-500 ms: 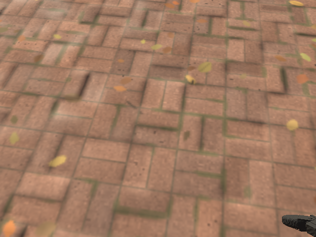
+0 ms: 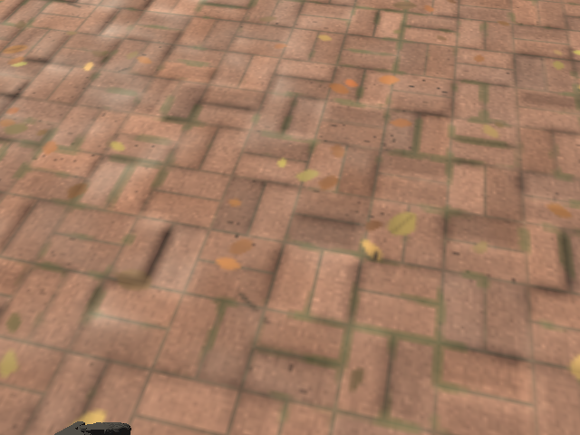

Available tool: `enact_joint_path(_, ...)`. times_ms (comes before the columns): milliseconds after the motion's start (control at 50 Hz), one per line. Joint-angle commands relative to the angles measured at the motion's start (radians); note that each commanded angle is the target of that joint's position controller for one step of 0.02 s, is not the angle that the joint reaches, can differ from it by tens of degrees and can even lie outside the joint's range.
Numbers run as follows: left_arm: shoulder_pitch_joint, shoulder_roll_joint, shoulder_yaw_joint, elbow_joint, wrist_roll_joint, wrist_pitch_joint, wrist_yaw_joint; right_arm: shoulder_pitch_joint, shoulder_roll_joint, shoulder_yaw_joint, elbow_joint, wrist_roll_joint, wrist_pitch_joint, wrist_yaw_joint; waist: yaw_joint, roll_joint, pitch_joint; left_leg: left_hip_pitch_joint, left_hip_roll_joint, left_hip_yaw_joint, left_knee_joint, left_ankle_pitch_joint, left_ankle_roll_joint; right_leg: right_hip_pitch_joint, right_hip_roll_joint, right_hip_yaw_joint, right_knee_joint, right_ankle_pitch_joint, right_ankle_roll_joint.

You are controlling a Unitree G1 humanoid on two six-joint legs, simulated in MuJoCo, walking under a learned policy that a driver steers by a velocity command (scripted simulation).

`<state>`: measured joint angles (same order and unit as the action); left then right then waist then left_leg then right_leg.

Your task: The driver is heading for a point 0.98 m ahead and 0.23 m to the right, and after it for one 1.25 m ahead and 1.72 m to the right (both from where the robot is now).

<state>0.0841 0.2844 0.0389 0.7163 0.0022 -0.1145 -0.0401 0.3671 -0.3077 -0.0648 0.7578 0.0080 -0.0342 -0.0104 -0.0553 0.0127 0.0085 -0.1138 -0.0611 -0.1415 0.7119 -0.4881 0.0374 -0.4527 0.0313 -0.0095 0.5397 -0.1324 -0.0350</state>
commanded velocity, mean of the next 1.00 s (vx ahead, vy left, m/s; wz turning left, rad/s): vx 0.50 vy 0.00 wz -0.44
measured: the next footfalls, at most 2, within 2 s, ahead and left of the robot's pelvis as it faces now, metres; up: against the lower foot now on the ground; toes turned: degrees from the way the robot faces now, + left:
left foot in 0.46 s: +0.42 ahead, +0.08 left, +0.00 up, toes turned -18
right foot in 0.96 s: +0.58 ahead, -0.28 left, +0.00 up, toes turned -33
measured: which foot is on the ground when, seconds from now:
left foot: up 0.00-0.44, down 0.46-0.96, up 0.98-1.00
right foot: down 0.00-0.46, up 0.48-0.94, down 0.96-1.00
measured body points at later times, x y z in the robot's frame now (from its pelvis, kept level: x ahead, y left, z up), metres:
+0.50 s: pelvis +0.28 +0.00 +0.00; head +0.30 +0.00 +0.45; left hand +0.34 +0.28 -0.12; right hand +0.46 -0.28 -0.05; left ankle +0.39 +0.09 -0.72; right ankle +0.11 -0.09 -0.69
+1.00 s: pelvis +0.51 -0.13 -0.01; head +0.54 -0.16 +0.44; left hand +0.83 -0.04 -0.07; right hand +0.37 -0.39 -0.14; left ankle +0.41 +0.09 -0.67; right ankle +0.55 -0.25 -0.72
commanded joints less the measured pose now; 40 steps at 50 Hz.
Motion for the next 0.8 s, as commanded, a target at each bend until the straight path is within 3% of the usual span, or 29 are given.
enact_joint_path(20,0.298,0.178,0.057,0.017,-0.034,0.004,-0.008,0.027,-0.122,-0.011,-0.095,0.008,-0.039,0.003,0.13,-0.202,-0.209,-0.632,0.034,-0.009,0.55,-0.036,-0.013,0.725,-0.366,0.759,-0.262,-0.361,-0.257)
enact_joint_path(40,0.231,0.152,0.048,0.0,-0.025,0.013,-0.005,-0.075,-0.137,-0.016,-0.116,0.012,-0.047,0.005,0.129,-0.114,-0.089,-0.653,0.073,0.017,0.53,0.051,-0.008,0.594,-0.329,0.636,-0.278,-0.319,-0.223)
enact_joint_path(60,0.198,0.144,0.043,-0.009,-0.013,0.02,-0.002,-0.133,-0.126,-0.013,-0.132,-0.002,-0.057,0.005,0.119,-0.062,-0.022,-0.646,0.097,0.038,0.48,0.108,-0.007,0.486,-0.29,0.552,-0.295,-0.216,-0.217)
enact_joint_path(80,0.18,0.13,0.038,-0.015,-0.005,0.023,0.002,-0.139,-0.113,-0.016,-0.135,-0.015,-0.063,0.006,0.094,-0.058,-0.002,-0.607,0.123,0.037,0.412,0.157,-0.012,0.422,-0.256,0.495,-0.309,-0.118,-0.21)
enact_joint_path(100,0.172,0.12,0.034,-0.018,0.0,0.023,0.007,-0.126,-0.098,-0.015,-0.135,-0.021,-0.066,0.008,0.073,-0.082,-0.014,-0.558,0.133,0.039,0.362,0.186,-0.021,0.39,-0.223,0.454,-0.322,-0.046,-0.205)
enact_joint_path(160,0.19,0.133,0.039,-0.011,-0.013,0.025,0.022,-0.135,-0.066,-0.009,-0.139,-0.025,-0.061,0.006,0.061,-0.108,-0.025,-0.521,0.124,0.071,0.227,0.217,-0.062,0.337,-0.193,0.375,-0.343,0.099,-0.223)
enact_joint_path(260,0.257,0.172,0.055,0.019,-0.026,0.043,0.05,-0.313,-0.028,0.009,-0.173,-0.016,-0.069,0.012,0.114,-0.097,0.006,-0.437,0.081,0.075,-0.083,0.485,-0.102,0.255,-0.144,0.301,-0.335,0.124,-0.183)
enact_joint_path(320,0.314,0.169,0.057,0.037,-0.032,0.057,0.057,-0.397,-0.037,0.007,-0.19,-0.004,-0.08,0.024,0.14,-0.096,0.01,-0.377,0.05,0.068,-0.174,0.545,-0.1,0.262,-0.152,0.337,-0.297,0.093,-0.17)
enact_joint_path(360,0.328,0.166,0.058,0.041,-0.034,0.067,0.062,-0.418,-0.054,0.0,-0.197,0.001,-0.088,0.03,0.134,-0.103,0.01,-0.348,0.042,0.051,-0.227,0.513,-0.088,0.304,-0.166,0.389,-0.255,0.068,-0.157)
enact_joint_path(400,0.314,0.173,0.064,0.036,-0.032,0.074,0.065,-0.386,-0.079,-0.011,-0.19,0.004,-0.095,0.03,0.103,-0.128,0.005,-0.282,0.044,0.048,-0.258,0.448,-0.062,0.328,-0.18,0.433,-0.203,0.089,-0.141)
enact_joint_path(420,0.296,0.162,0.062,0.031,-0.032,0.077,0.064,-0.321,-0.094,-0.021,-0.172,0.004,-0.098,0.026,0.063,-0.131,-0.018,-0.186,0.048,0.061,-0.296,0.447,-0.038,0.315,-0.162,0.429,-0.153,0.125,-0.123)
enact_joint_path(440,0.283,0.133,0.053,0.019,-0.026,0.075,0.061,-0.221,-0.125,-0.036,-0.152,-0.006,-0.101,0.017,0.012,-0.117,-0.089,-0.014,0.087,0.046,-0.306,0.439,-0.002,0.271,-0.113,0.393,-0.03,0.163,-0.094)
enact_joint_path(460,0.279,0.076,0.032,-0.005,-0.007,0.071,0.057,-0.062,-0.181,-0.052,-0.137,-0.018,-0.099,0.007,-0.055,-0.013,-0.234,0.242,0.258,-0.111,-0.277,0.374,0.063,0.146,-0.051,0.311,0.242,0.017,-0.059)
enact_joint_path(480,0.418,0.011,0.011,-0.033,-0.032,0.061,0.056,0.005,-0.246,-0.068,-0.102,-0.022,-0.081,0.011,0.006,0.305,-0.344,0.512,0.47,-0.536,-0.349,0.19,0.22,-0.184,0.074,0.182,0.534,-0.446,-0.003)
enact_joint_path(500,0.408,0.114,0.029,-0.011,-0.046,0.061,0.06,-0.012,-0.156,-0.051,-0.106,-0.005,-0.075,0.017,-0.008,0.225,-0.266,0.454,0.481,-0.614,-0.397,-0.001,0.214,-0.309,-0.015,0.191,0.67,-0.445,0.009)
enact_joint_path(520,0.306,0.165,0.045,-0.02,-0.041,0.065,0.059,-0.054,-0.097,-0.035,-0.111,-0.003,-0.073,0.015,-0.029,0.127,-0.135,0.336,0.429,-0.458,-0.415,0.034,0.172,-0.334,-0.046,0.179,0.703,-0.35,0.017)
enact_joint_path(540,0.258,0.156,0.047,-0.027,-0.032,0.07,0.06,-0.101,-0.081,-0.027,-0.11,-0.011,-0.07,0.016,-0.011,0.064,-0.066,0.225,0.385,-0.33,-0.435,0.165,0.15,-0.307,-0.077,0.152,0.692,-0.277,0.028)
enact_joint_path(560,0.226,0.144,0.049,-0.04,-0.023,0.071,0.056,-0.131,-0.058,-0.02,-0.1,-0.014,-0.068,0.017,0.005,0.063,-0.017,0.145,0.349,-0.245,-0.459,0.266,0.144,-0.293,-0.1,0.146,0.654,-0.231,0.034)
enact_joint_path(580,0.223,0.126,0.05,-0.047,-0.026,0.075,0.049,-0.147,-0.048,-0.015,-0.092,-0.022,-0.069,0.016,0.027,0.089,0.0,0.084,0.322,-0.171,-0.484,0.327,0.133,-0.256,-0.124,0.141,0.632,-0.202,0.036)
enact_joint_path(640,0.196,0.072,0.039,-0.074,-0.03,0.09,0.038,-0.154,-0.064,-0.024,-0.066,-0.012,-0.081,0.017,0.041,0.095,0.02,0.015,0.311,-0.045,-0.547,0.43,0.152,-0.244,-0.148,0.11,0.568,-0.154,0.049)
enact_joint_path(700,0.139,0.059,0.031,-0.104,-0.023,0.09,0.028,-0.151,-0.104,-0.037,-0.04,-0.012,-0.082,0.014,0.037,0.061,0.025,0.025,0.315,0.056,-0.568,0.535,0.163,-0.265,-0.158,0.102,0.437,-0.031,0.06)
enact_joint_path(800,-0.009,0.046,0.019,-0.148,-0.025,0.075,-0.003,-0.112,-0.147,-0.044,-0.003,-0.001,-0.067,0.008,-0.012,0.034,0.052,0.057,0.298,0.209,-0.564,0.59,0.122,-0.191,-0.128,0.027,0.18,0.166,0.03)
